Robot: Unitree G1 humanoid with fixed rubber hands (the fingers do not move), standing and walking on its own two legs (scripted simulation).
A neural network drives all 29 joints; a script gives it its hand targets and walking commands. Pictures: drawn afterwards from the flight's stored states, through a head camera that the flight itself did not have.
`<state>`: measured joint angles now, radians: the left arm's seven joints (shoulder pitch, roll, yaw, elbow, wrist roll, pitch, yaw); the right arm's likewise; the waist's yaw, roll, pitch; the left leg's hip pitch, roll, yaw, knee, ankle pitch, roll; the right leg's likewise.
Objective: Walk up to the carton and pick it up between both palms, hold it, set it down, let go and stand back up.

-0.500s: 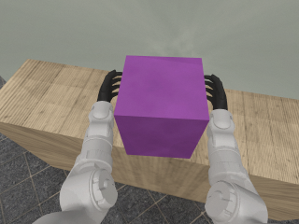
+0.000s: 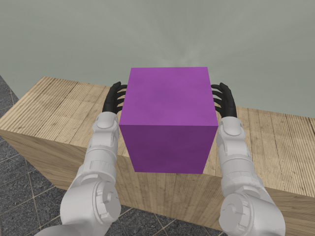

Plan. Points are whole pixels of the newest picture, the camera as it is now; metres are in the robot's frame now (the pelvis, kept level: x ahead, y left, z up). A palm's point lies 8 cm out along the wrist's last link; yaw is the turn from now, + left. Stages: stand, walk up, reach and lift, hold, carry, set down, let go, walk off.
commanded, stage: reach and lift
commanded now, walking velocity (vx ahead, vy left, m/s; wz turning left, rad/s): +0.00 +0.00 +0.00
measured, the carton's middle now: (168, 123) +0.43 -0.03 +0.03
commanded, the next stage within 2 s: none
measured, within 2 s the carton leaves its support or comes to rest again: neither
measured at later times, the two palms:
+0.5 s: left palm (109, 110) +0.41 +0.12 +0.11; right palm (229, 115) +0.38 -0.18 +0.11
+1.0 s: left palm (102, 109) +0.39 +0.13 +0.15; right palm (234, 114) +0.36 -0.17 +0.14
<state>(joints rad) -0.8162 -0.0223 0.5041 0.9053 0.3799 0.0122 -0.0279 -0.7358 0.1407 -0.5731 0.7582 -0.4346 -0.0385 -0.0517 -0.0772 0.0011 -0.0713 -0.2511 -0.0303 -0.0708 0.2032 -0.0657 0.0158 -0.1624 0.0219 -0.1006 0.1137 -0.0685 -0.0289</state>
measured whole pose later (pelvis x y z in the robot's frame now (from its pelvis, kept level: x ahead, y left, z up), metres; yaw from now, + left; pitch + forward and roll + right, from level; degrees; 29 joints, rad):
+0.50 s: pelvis +0.00 +0.00 +0.00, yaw +0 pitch +2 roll +0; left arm -0.73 -0.02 0.40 0.74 0.34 0.14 -0.03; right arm -0.66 0.10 -0.39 0.75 -0.26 0.00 -0.11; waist -0.08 -0.02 -0.05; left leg -0.16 -0.03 -0.07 0.21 -0.09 0.01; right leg -0.07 0.03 -0.10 0.11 -0.09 -0.03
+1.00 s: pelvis -0.01 +0.00 +0.00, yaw +0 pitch -3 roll -1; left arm -0.66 -0.02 0.27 0.44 0.31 0.40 -0.01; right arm -0.64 0.02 -0.21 0.66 -0.05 0.12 -0.13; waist -0.09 -0.06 0.00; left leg -0.10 -0.02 -0.06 0.26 -0.11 0.02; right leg -0.01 0.03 -0.09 0.15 -0.10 -0.03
